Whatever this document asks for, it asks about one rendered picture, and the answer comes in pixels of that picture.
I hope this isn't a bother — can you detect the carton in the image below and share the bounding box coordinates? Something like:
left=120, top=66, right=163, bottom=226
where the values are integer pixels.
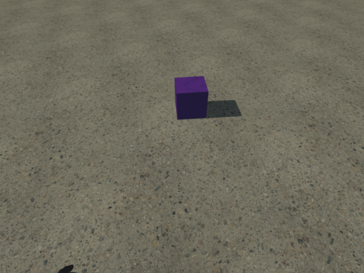
left=175, top=76, right=209, bottom=119

